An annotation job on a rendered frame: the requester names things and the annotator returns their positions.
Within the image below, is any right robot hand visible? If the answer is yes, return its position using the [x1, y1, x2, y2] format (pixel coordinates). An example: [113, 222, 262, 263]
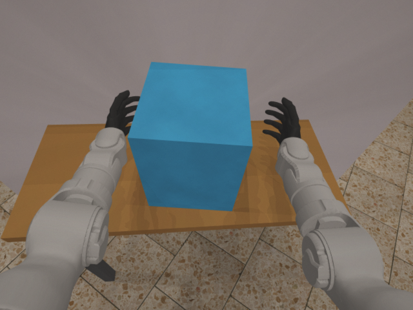
[263, 98, 301, 146]

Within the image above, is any right robot forearm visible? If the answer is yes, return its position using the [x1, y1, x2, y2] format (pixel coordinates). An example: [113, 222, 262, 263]
[275, 137, 384, 275]

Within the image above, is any left robot forearm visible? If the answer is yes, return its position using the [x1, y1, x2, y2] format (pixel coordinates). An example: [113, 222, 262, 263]
[25, 127, 128, 255]

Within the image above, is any carton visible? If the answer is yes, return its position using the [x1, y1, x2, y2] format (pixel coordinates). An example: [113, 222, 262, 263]
[128, 62, 253, 211]

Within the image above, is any left robot hand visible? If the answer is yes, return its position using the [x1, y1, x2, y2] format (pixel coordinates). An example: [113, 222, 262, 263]
[105, 90, 140, 136]

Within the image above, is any robot right upper arm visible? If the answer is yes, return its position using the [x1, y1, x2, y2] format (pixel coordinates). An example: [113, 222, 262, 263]
[302, 227, 413, 310]

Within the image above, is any table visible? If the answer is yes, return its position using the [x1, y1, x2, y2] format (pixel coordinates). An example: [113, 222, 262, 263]
[1, 119, 351, 282]

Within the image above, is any robot left upper arm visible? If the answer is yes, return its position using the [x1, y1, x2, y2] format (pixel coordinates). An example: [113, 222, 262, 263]
[0, 200, 109, 310]

